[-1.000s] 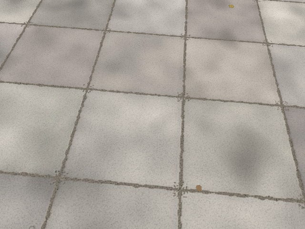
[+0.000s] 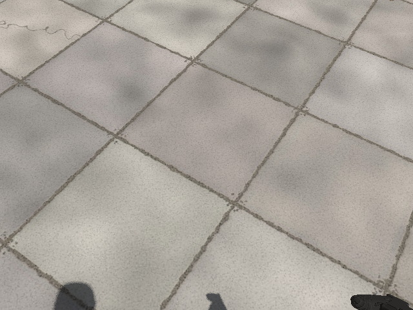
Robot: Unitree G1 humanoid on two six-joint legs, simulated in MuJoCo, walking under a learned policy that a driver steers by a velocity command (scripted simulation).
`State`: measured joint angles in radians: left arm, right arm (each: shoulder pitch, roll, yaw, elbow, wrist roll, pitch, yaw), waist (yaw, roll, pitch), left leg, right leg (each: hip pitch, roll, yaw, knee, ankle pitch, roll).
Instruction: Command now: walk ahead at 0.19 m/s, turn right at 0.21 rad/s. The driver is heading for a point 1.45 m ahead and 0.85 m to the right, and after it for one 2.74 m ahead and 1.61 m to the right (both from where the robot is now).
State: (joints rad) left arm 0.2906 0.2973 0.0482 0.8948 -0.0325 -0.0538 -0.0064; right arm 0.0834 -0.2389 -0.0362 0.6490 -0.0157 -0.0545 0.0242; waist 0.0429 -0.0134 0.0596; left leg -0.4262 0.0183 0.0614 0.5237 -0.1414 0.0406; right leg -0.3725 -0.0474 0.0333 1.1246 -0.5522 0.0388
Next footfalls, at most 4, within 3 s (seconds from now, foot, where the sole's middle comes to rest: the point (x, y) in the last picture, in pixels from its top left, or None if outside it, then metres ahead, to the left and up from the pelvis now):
0.36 right None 0.12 -0.15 -0.77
0.86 left None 0.21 0.06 -0.77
1.32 right None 0.14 -0.28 -0.77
1.82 left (332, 277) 0.55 -0.37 -0.77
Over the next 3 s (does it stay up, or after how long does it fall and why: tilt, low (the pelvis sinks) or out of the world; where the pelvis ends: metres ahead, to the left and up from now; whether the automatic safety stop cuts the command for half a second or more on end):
stays up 0.72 -0.69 0.00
